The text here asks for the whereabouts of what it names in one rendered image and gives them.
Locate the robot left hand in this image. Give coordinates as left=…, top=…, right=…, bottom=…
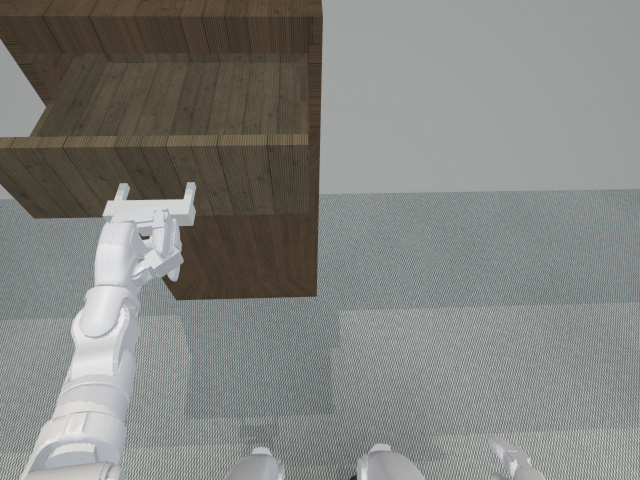
left=94, top=205, right=184, bottom=297

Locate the robot left thigh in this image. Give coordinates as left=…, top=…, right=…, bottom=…
left=224, top=454, right=284, bottom=480

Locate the robot left forearm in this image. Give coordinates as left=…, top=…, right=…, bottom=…
left=19, top=285, right=141, bottom=480

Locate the right robot shin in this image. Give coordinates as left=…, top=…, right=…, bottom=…
left=368, top=444, right=391, bottom=454

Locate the handle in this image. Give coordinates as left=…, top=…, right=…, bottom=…
left=102, top=182, right=196, bottom=226

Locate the drawer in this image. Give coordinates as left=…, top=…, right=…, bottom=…
left=0, top=53, right=309, bottom=219

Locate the cabinet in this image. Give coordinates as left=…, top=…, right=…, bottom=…
left=0, top=0, right=323, bottom=300

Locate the robot right hand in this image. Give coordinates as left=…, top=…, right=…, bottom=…
left=488, top=435, right=546, bottom=480

